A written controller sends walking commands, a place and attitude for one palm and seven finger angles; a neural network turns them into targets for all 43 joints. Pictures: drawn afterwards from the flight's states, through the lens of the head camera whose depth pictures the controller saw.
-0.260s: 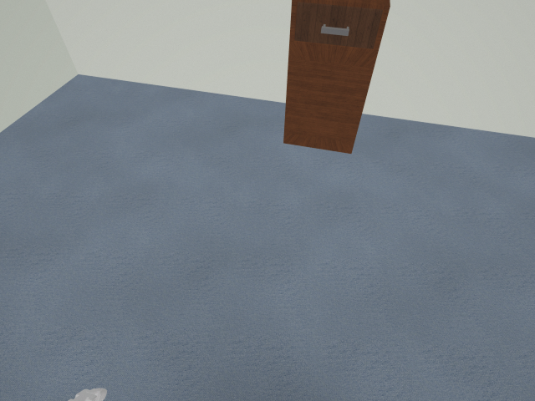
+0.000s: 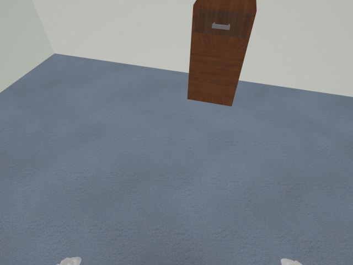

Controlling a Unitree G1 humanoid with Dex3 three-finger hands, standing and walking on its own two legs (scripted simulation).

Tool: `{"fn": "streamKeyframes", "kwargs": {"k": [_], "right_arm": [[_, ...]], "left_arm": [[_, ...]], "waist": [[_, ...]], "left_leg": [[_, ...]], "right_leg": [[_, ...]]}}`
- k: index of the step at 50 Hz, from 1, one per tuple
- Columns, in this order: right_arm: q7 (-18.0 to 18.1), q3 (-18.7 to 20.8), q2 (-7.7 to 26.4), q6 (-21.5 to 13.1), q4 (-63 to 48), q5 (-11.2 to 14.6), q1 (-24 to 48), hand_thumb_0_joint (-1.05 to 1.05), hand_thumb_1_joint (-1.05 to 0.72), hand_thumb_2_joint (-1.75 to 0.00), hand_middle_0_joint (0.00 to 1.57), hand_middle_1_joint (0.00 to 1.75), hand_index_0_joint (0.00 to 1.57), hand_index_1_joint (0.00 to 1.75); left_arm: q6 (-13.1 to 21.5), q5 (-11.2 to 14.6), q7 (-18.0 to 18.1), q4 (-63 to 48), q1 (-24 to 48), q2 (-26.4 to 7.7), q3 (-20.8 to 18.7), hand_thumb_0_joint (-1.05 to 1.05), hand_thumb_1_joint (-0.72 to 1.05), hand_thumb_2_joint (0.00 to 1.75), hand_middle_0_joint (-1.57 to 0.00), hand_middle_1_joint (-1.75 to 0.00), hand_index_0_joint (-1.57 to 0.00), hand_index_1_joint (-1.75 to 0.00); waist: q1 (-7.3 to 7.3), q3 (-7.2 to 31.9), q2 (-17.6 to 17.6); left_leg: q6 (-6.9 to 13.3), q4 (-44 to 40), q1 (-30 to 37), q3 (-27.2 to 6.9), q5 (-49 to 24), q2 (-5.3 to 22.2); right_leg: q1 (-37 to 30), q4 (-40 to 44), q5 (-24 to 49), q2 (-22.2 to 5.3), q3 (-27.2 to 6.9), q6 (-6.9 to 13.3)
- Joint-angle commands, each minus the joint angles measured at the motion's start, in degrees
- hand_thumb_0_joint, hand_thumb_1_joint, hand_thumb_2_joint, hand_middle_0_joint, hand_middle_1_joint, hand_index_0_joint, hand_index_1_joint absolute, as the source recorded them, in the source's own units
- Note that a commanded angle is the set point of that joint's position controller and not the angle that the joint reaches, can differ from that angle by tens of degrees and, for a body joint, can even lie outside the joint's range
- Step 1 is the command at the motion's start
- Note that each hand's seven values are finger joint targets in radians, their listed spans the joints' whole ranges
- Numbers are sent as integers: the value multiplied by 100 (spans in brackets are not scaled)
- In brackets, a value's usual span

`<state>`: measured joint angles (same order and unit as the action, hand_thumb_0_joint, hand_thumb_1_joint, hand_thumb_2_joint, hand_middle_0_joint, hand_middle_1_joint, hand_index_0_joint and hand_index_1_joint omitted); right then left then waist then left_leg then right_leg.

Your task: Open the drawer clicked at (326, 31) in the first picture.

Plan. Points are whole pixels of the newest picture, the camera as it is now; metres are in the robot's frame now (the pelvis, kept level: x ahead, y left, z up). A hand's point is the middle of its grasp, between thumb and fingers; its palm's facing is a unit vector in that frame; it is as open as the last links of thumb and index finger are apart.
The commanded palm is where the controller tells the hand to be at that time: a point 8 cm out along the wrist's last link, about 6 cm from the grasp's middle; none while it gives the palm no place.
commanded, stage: stand and wait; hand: left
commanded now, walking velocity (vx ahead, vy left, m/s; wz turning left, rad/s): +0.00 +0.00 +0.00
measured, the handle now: (221, 25) +1.59 -0.21 -0.08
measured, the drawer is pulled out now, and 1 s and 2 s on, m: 0.00 0.00 0.00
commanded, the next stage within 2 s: look at it before walking up in 0.60 s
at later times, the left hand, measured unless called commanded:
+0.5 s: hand out of the picture +0.05 +0.24 -0.15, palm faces -0.03 -0.94 -0.33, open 7.4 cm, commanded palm none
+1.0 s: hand out of the picture +0.05 +0.24 -0.15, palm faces -0.04 -0.95 -0.31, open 7.4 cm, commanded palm none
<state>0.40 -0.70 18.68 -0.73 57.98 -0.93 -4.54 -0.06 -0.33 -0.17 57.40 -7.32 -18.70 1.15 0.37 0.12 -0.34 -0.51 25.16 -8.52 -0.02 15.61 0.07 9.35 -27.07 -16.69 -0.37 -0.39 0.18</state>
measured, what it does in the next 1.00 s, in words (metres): stands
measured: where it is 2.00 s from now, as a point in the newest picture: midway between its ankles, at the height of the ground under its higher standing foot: outside the picture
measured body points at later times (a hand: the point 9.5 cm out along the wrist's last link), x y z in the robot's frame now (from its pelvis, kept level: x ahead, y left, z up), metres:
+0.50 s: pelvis -0.02 -0.01 +0.00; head -0.02 -0.01 +0.45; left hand +0.05 +0.28 -0.13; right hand +0.05 -0.31 -0.13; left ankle -0.02 +0.13 -0.74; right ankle -0.02 -0.12 -0.74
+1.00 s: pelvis -0.02 +0.00 +0.01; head -0.02 +0.00 +0.46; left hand +0.05 +0.29 -0.13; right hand +0.05 -0.30 -0.13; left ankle -0.02 +0.13 -0.74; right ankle -0.02 -0.12 -0.74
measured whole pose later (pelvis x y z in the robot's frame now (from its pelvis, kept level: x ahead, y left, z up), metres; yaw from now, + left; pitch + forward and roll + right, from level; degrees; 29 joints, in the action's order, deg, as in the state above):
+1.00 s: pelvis -0.02 +0.00 +0.01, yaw -1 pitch -2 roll +0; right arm 0.3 -0.5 18.6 -0.9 64.0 -0.5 -7.8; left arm 0.3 -0.3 -0.2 61.9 -9.0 -18.9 0.7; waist 0.0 -1.0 -0.7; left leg -0.9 21.4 -7.7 0.4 11.9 0.9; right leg 8.4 -22.5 -12.3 0.5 -0.8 0.4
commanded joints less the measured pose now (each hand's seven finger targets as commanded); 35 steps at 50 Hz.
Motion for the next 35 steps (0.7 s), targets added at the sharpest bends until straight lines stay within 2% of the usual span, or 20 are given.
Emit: {"fn": "streamKeyframes", "kwargs": {"k": [1, 9, 13, 25, 31, 35], "right_arm": [[69, 295, 1175, -108, -313, 1, 243, 0, -90, -90, 20, 30, 20, 30], [70, 272, 1165, -104, -119, 16, 141, 0, -90, -90, 20, 30, 20, 30], [66, 265, 1159, -89, -16, 28, 116, 0, -90, -90, 20, 30, 20, 30], [46, 243, 1154, -89, 182, 27, -23, 0, -90, -90, 20, 30, 20, 30], [38, 248, 1147, -98, 216, 26, -68, 0, -90, -90, 20, 30, 20, 30], [43, 250, 1154, -119, 232, 29, -73, 0, -90, -90, 20, 30, 20, 30]], "left_arm": [[138, -20, 109, -329, 205, -1254, -322, 0, 90, 90, -20, -30, -20, -30], [160, -7, 109, -172, 116, -1252, -317, 0, 90, 90, -20, -30, -20, -30], [153, -6, 106, -68, 102, -1249, -315, 0, 90, 90, -20, -30, -20, -30], [150, -11, 87, 85, 69, -1230, -293, 0, 90, 90, -20, -30, -20, -30], [157, -16, 86, 92, 69, -1212, -284, 0, 90, 90, -20, -30, -20, -30], [164, -15, 92, 83, 60, -1194, -288, 0, 90, 90, -20, -30, -20, -30]], "waist": [[-35, 314, -16], [-34, 370, -12], [-28, 160, -21], [-28, 11, -56], [-32, 40, -78], [-29, 119, -21]], "left_leg": [[225, -292, 107, -385, -1578, 596], [192, -348, 162, -369, -1506, 636], [180, -437, 75, -377, -1220, 628], [163, -599, 3, -412, -855, 637], [164, -621, 29, -420, -869, 645], [168, -625, 70, -438, -1069, 674]], "right_leg": [[-103, 422, 1834, -645, -545, 213], [-212, 539, 1892, -672, -589, 231], [-118, 676, 1568, -663, -642, 226], [21, 897, 934, -652, -728, 213], [52, 915, 901, -645, -742, 205], [-38, 842, 1185, -645, -698, 204]]}}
